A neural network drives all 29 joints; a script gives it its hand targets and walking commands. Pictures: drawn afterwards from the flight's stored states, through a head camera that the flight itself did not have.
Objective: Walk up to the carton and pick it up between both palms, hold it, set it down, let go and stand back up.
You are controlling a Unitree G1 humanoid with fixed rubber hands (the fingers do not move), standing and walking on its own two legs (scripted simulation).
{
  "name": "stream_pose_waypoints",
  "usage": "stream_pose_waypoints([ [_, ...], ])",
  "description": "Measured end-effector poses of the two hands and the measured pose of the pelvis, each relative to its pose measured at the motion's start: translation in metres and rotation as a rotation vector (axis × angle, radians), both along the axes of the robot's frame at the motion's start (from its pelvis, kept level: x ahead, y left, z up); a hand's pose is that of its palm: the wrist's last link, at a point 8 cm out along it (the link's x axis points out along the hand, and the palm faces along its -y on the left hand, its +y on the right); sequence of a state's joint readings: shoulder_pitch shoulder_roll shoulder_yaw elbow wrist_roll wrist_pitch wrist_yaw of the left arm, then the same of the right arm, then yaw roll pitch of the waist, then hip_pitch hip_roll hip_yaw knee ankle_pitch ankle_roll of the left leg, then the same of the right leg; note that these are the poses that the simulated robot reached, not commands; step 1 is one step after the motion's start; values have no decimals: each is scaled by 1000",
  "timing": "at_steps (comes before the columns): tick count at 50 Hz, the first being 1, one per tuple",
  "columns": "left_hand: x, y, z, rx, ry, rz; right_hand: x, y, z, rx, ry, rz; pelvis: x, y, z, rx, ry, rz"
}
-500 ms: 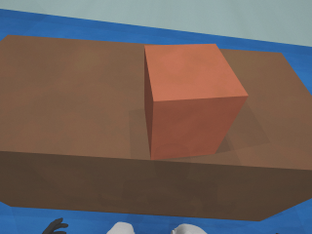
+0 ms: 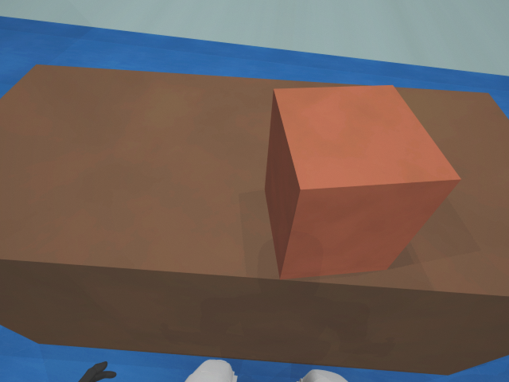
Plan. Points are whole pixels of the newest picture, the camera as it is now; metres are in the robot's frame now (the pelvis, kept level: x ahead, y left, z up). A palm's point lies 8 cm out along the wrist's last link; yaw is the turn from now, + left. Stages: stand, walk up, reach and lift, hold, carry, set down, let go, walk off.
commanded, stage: walk up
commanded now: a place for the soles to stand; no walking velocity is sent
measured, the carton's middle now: (334, 186) +0.40 -0.11 +0.08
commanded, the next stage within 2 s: none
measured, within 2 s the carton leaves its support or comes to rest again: neither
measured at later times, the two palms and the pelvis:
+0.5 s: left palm out of the picture +0.09 +0.28 -0.09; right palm out of the picture +0.08 -0.33 -0.11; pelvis +0.01 -0.03 +0.00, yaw +0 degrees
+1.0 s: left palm out of the picture +0.08 +0.28 -0.11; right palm out of the picture +0.06 -0.33 -0.08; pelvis +0.00 -0.02 +0.00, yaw +0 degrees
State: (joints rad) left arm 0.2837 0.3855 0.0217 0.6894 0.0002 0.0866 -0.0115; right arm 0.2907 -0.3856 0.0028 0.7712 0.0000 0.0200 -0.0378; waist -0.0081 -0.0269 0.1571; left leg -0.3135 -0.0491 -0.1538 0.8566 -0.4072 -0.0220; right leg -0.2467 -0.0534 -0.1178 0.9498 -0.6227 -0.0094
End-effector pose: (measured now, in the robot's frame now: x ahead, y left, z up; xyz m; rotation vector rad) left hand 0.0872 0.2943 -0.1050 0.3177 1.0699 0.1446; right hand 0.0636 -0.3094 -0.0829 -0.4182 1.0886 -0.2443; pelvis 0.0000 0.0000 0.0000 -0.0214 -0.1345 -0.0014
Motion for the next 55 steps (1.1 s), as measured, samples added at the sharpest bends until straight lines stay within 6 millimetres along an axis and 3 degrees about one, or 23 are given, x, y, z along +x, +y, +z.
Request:
stream_pose_waypoints([
  [5, 6, -10, -15, -36, 13, -22, -2, -14, 15, -53, 15, -5, 3, -8, -1, 9, 6, -1],
  [9, 10, -27, -21, -46, 15, -30, -1, -32, 16, -67, 24, -9, 6, -23, -3, 30, 14, -2],
  [15, 8, -44, -9, -17, 24, -26, 3, -47, 6, -24, 26, -15, 10, -41, 0, 45, 19, -9],
  [22, 7, -25, 15, 64, 14, -11, 10, -36, -17, 33, 24, -6, 12, -34, 0, 36, 22, -8],
  [28, -1, -5, 18, 85, 36, 8, 9, -14, -24, 58, 24, 15, 8, -20, -1, 17, 17, -3],
  [36, -7, -9, 11, 48, 27, 2, 4, -18, -15, 31, 21, 14, 2, -20, -1, 27, 9, 4],
  [44, -9, 2, 0, 16, 30, 4, 2, -10, -1, -12, 11, 14, -1, -6, 0, 13, 7, 9],
  [55, -9, -18, -3, -2, 33, -11, -4, -29, 1, -16, 9, 4, -4, -23, 0, 23, 6, -1],
])
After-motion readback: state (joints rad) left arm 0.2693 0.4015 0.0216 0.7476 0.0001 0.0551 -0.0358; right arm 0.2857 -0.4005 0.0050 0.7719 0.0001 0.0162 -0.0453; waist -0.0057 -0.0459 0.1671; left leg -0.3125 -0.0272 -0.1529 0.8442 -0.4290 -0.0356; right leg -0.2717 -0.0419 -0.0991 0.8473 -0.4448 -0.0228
